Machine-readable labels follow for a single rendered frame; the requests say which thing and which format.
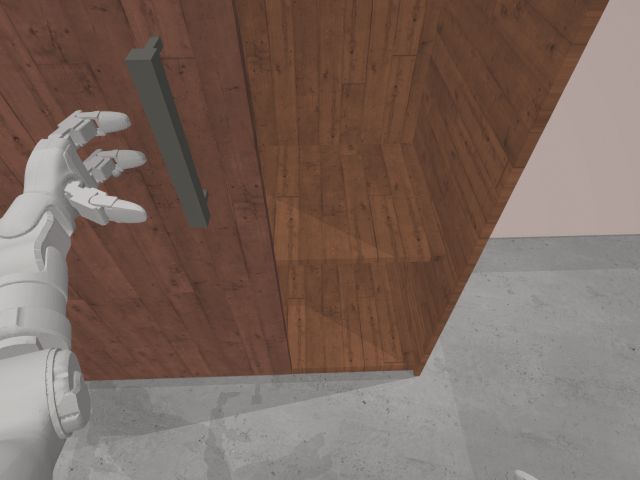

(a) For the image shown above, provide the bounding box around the robot left forearm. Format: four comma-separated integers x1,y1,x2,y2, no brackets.
0,193,76,360

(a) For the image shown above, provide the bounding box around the handle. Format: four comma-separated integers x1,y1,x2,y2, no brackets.
125,36,210,228

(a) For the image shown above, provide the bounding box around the wardrobe door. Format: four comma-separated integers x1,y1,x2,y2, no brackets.
0,0,292,381

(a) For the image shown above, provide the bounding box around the left robot upper arm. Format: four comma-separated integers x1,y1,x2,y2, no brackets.
0,348,91,480

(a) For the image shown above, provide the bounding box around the robot left hand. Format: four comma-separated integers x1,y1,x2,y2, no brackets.
23,110,147,226

